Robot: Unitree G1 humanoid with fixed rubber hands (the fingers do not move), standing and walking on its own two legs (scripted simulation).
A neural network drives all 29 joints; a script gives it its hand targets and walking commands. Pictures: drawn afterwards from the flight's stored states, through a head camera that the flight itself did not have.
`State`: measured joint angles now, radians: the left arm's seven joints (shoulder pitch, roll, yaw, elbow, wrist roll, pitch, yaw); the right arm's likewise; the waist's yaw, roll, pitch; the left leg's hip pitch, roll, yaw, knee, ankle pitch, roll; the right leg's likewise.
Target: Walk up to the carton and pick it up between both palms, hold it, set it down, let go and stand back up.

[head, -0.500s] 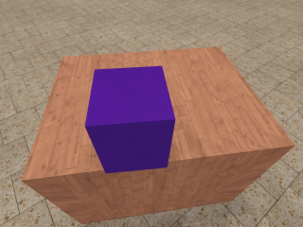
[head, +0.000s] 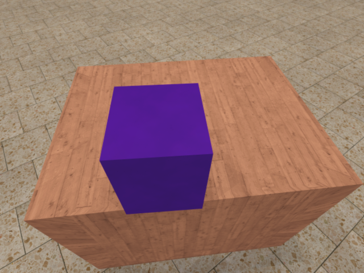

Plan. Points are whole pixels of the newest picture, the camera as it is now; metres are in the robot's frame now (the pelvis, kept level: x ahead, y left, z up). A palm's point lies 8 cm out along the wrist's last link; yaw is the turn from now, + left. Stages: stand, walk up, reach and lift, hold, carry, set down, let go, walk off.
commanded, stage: stand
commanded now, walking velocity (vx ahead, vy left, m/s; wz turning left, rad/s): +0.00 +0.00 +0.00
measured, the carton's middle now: (160, 151) +0.38 +0.07 +0.03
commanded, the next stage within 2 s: none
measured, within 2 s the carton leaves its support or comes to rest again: neither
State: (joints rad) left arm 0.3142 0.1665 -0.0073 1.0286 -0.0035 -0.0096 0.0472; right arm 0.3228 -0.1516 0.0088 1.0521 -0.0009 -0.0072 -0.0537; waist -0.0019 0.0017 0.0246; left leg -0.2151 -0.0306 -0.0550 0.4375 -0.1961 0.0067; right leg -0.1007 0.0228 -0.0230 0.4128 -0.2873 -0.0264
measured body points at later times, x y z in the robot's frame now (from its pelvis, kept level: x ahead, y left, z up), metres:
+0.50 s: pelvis +0.02 +0.00 +0.00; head +0.03 +0.00 +0.45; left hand -0.01 +0.22 -0.16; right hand +0.01 -0.23 -0.16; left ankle +0.02 +0.11 -0.74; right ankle -0.04 -0.10 -0.74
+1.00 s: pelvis +0.03 -0.01 +0.00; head +0.05 -0.01 +0.45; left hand +0.00 +0.21 -0.16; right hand +0.04 -0.23 -0.16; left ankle +0.03 +0.12 -0.74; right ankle -0.04 -0.10 -0.74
